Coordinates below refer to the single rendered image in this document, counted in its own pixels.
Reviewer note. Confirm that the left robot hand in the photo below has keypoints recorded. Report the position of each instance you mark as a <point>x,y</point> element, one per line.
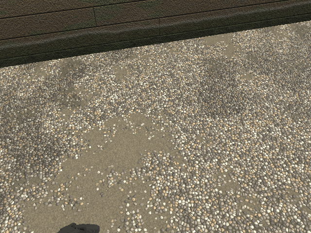
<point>80,228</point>

